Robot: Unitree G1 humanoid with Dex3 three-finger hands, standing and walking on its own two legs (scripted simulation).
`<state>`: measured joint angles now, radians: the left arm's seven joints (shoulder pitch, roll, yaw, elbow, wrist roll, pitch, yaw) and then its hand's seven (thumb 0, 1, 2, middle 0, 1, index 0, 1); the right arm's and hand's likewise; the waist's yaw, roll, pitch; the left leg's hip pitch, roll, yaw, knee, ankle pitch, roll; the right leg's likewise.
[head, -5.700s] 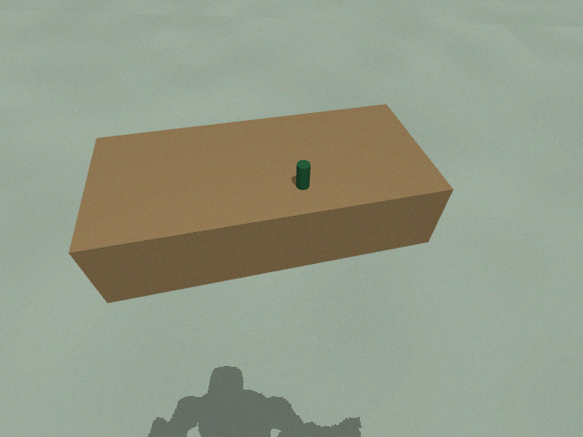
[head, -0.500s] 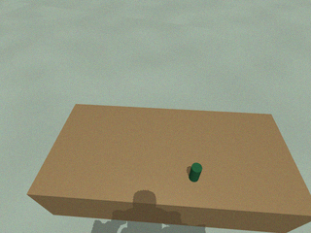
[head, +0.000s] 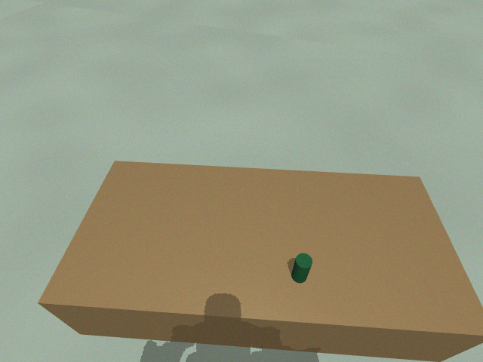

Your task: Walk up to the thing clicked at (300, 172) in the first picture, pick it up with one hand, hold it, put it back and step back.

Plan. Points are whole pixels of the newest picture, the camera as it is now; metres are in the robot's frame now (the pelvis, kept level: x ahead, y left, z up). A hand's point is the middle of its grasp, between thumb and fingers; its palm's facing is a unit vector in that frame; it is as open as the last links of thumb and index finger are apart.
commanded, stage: stand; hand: right
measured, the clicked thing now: (301, 268) +0.48 -0.18 -0.40
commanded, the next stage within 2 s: go down in 0.72 s
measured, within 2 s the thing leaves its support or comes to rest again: neither
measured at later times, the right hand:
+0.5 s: hand out of the picture +0.08 -0.25 -0.16, palm faces -0.02 +0.94 -0.33, open 7.4 cm
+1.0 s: hand out of the picture +0.14 -0.25 -0.16, palm faces +0.06 +0.95 -0.31, open 9.5 cm
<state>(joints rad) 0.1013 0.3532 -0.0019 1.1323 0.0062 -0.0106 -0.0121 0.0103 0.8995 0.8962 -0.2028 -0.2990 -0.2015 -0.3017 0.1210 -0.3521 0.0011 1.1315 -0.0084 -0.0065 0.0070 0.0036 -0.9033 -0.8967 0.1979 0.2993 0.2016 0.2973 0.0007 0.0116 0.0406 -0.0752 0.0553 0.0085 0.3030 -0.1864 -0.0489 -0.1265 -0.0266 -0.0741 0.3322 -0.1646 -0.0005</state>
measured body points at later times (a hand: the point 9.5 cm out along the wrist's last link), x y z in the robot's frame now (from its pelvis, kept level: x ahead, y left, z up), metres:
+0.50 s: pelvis +0.01 +0.00 +0.00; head +0.01 +0.00 +0.45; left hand +0.08 +0.31 -0.13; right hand +0.08 -0.30 -0.14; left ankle -0.01 +0.15 -0.75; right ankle +0.01 -0.12 -0.75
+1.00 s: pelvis -0.01 +0.01 -0.01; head +0.04 +0.00 +0.44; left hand +0.10 +0.29 -0.13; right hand +0.13 -0.30 -0.14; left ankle -0.01 +0.15 -0.75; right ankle +0.01 -0.12 -0.75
